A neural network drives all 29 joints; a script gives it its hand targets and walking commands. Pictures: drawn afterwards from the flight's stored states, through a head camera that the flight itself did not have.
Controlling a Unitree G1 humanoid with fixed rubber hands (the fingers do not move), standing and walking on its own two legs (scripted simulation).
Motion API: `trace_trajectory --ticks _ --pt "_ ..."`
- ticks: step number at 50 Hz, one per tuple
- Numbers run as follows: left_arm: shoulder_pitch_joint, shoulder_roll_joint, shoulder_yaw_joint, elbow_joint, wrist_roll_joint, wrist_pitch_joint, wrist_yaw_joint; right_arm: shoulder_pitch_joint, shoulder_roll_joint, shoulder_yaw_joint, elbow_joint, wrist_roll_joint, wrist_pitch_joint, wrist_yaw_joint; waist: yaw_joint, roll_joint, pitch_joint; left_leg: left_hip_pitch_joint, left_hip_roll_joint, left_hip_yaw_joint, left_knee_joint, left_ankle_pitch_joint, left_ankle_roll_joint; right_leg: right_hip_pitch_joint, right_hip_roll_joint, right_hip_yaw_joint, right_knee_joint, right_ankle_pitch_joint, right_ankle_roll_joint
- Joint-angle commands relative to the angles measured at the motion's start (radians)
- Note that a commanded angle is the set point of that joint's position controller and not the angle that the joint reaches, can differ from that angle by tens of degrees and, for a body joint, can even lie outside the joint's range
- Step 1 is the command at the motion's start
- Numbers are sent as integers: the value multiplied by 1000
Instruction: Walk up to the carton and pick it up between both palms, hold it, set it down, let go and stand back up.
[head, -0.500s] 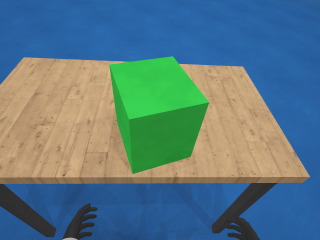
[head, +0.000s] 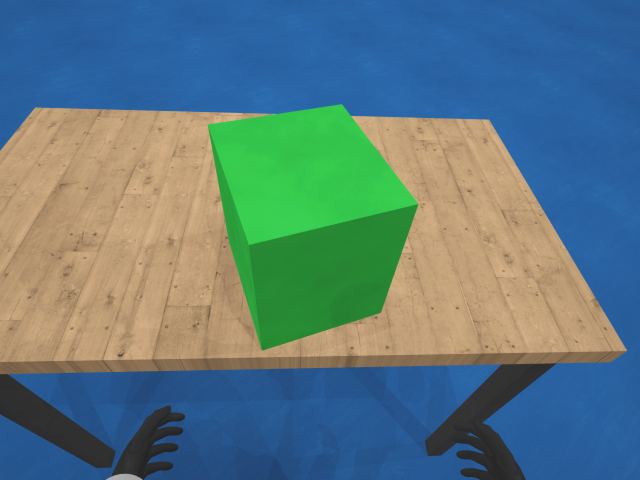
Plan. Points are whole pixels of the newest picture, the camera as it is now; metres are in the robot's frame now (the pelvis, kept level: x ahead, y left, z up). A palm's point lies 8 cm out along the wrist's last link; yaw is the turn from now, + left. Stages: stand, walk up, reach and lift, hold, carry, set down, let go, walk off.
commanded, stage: let go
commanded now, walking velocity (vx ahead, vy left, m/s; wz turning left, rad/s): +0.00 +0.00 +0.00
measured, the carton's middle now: (302, 227) +0.43 +0.03 +0.09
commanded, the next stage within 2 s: stand in 0.22 s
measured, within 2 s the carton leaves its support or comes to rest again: neither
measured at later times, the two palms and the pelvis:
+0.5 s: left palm out of the picture +0.10 +0.24 -0.13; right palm out of the picture +0.04 -0.25 -0.12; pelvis -0.02 +0.01 -0.02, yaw -3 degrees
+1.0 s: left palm out of the picture +0.04 +0.25 -0.15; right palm out of the picture -0.03 -0.22 -0.14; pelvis -0.05 +0.02 -0.02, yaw -6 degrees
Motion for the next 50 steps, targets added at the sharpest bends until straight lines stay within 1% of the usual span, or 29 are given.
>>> trace_trajectory --ticks 1,5,7,10,12,13,15,16,17,18,21,22,24,25,27,29,30,32,33,36,37,38,39,41,42,45,47,48,50 --pt "-66 99 19 -91 -12 -12 -1 -80 -96 -30 -67 0 -19 -8 -16 17 -147 243 -13 0 18 301 19 -149 -30 -37 -43 450 8" --pt "-53 105 12 -39 -23 7 -14 -72 -99 -26 -78 -20 4 -22 -2 -47 -134 259 -14 2 3 258 31 -154 -25 -45 -49 407 21" --pt "-56 112 18 -127 -8 3 -5 -78 -126 -39 -100 -6 -10 -20 0 42 -187 270 0 -3 22 330 12 -151 -21 -48 -43 357 7" --pt "-87 109 8 -74 -9 12 -12 -70 -106 -29 -101 -15 5 -17 5 3 -160 249 -2 1 19 297 12 -130 -15 -47 -56 317 15" --pt "-74 99 -1 -63 -25 2 -9 -105 -122 -41 -118 -13 -4 -24 -40 3 -149 237 -3 11 11 228 22 -157 -19 -33 -62 313 12" --pt "29 144 40 33 -22 -94 -22 105 -118 -55 -53 -75 130 -39 28 -65 -165 78 139 -99 118 340 63 -153 -74 61 78 190 18" --pt "53 166 48 64 -47 -138 -35 112 -106 -59 -48 -66 202 -56 11 39 -139 13 133 -80 155 283 58 -181 -83 99 85 176 -16" --pt "-13 131 25 80 -47 -142 -40 123 -149 -84 -49 -72 216 -49 -20 -4 -154 -28 105 -43 177 132 60 -196 -85 109 83 204 -10" --pt "-4 134 21 70 -37 -152 -38 154 -159 -89 -56 -72 226 -55 -20 46 -115 -89 89 -37 163 80 48 -180 -94 132 95 182 -21" --pt "29 130 13 109 -40 -160 -36 165 -93 -74 -40 -68 226 -67 -27 -36 -122 -95 80 -11 195 52 49 -188 -113 154 75 248 -30" --pt "1 131 26 123 -45 -148 -23 118 -94 -75 -59 -78 201 -63 7 -66 -79 -161 73 -46 179 -3 49 -223 -139 188 85 137 -58" --pt "54 147 33 126 -38 -144 -21 136 -112 -85 -42 -82 208 -67 34 -51 -70 -127 72 -55 172 47 59 -281 -117 181 83 85 -44" --pt "81 126 27 163 -33 -140 -18 126 -104 -68 -48 -69 208 -68 36 144 -134 -88 163 -128 100 149 123 -283 -36 112 205 -9 -31" --pt "87 153 39 144 -36 -147 -10 191 -124 -90 -42 -59 204 -66 12 171 -220 -3 191 -136 94 230 134 -291 -31 75 296 67 -15" --pt "123 106 22 188 -33 -137 -18 158 -102 -66 -26 -66 207 -70 39 219 -156 -176 266 -177 47 267 209 -212 -23 39 340 -165 7" --pt "160 136 35 201 -26 -124 -13 106 -103 -71 -43 -80 224 -74 71 176 -150 -245 291 -195 64 282 232 -187 -32 39 405 -217 -4" --pt "176 139 38 230 -40 -123 -3 95 -102 -75 -53 -84 222 -73 85 80 -127 -255 227 -146 89 228 187 -187 -34 57 256 -159 -18" --pt "167 183 34 228 -29 -140 -13 162 -81 -74 -46 -70 239 -79 53 -161 -65 -352 24 5 267 -99 78 -189 -184 313 39 124 -71" --pt "155 170 25 240 -24 -138 -12 158 -74 -79 -27 -74 253 -83 38 -119 -92 -240 13 13 297 -177 46 -287 -262 417 -12 93 -138" --pt "103 143 18 252 -30 -124 -3 271 -51 -74 29 -62 265 -84 -27 -32 -49 -78 -11 18 286 -160 48 -445 -210 367 -77 -55 -114" --pt "29 195 32 251 -40 -123 -3 298 -46 -69 21 -62 259 -83 -51 -94 -11 -68 12 -9 251 -135 81 -466 -187 322 -51 -78 -103" --pt "22 170 22 254 -34 -122 -11 272 -32 -53 21 -63 251 -80 -49 -98 -54 -42 50 -56 156 -79 86 -436 -138 279 -22 -103 -65" --pt "45 120 22 263 -36 -120 -8 310 -58 -64 34 -69 238 -82 -51 -2 -131 -36 124 -136 104 -135 123 -392 -74 181 69 -87 -33" --pt "134 87 20 308 -40 -116 -4 249 -97 -69 18 -63 225 -86 7 94 -137 -87 225 -274 -49 -195 145 -334 19 100 228 -122 1" --pt "130 80 21 310 -49 -113 7 200 -120 -74 25 -79 224 -96 36 177 -70 -204 247 -294 -90 -148 175 -277 1 85 320 -148 -1" --pt "172 88 33 352 -61 -105 3 220 -101 -67 45 -63 219 -102 49 156 -9 -249 258 -255 -83 25 205 -298 -14 49 332 -174 -9" --pt "232 91 44 386 -40 -106 3 170 -106 -88 35 -68 210 -94 63 184 -144 -221 249 -247 -57 -54 204 -196 -21 35 384 -154 -20" --pt "232 88 27 390 -50 -112 10 132 -114 -85 11 -77 212 -92 75 146 -165 -161 228 -214 10 -12 182 -209 -23 33 213 -102 -35" --pt "151 131 27 389 -44 -131 9 214 -27 -63 72 -49 211 -95 34 51 -109 -223 114 -126 73 29 111 -142 -106 200 49 60 -45"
